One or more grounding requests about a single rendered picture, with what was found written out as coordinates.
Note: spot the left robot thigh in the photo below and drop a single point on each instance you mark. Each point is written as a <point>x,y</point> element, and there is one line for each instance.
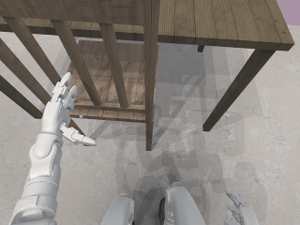
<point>120,212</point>

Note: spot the right robot hand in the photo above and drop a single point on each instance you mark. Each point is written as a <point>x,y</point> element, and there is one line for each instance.
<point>244,216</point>

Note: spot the right robot thigh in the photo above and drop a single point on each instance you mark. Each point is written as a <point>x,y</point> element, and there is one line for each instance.
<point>185,210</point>

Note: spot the chair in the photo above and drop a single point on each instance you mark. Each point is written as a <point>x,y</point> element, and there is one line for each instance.
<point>116,81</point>

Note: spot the robot thigh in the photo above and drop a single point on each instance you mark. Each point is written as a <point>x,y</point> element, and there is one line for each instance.
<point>185,210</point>
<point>120,212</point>

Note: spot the left robot hand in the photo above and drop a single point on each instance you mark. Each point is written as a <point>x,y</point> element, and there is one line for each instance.
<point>57,110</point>

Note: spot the table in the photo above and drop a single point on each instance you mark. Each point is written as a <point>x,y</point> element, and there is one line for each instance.
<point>246,24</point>

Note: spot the robot left forearm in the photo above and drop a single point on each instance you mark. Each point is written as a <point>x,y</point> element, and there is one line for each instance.
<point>38,199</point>

